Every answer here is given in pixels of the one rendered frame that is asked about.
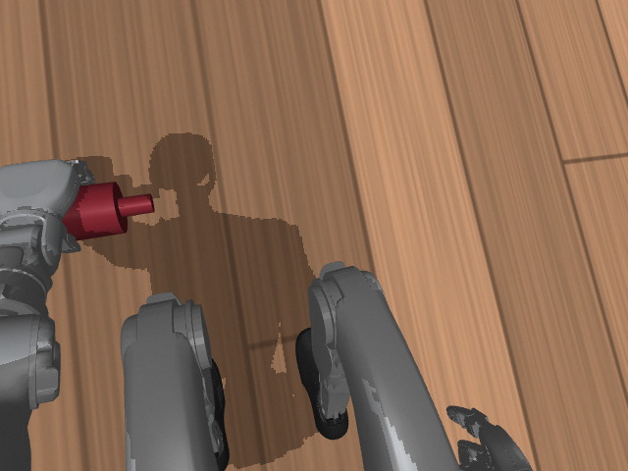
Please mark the right robot hand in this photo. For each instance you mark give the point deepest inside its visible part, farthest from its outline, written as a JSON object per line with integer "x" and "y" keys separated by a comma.
{"x": 497, "y": 451}

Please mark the left robot hand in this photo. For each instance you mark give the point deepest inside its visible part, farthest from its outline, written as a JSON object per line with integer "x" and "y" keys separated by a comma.
{"x": 49, "y": 186}

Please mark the left robot foot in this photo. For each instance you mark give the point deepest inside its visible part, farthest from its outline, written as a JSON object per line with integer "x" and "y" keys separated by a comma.
{"x": 223, "y": 455}

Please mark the left robot arm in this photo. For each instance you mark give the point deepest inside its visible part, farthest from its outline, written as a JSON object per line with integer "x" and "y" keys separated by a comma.
{"x": 30, "y": 358}

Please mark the right robot foot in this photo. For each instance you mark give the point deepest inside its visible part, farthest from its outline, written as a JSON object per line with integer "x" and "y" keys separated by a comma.
{"x": 331, "y": 429}

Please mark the bottle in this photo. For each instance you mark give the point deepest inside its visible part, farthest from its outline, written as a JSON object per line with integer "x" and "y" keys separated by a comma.
{"x": 101, "y": 210}

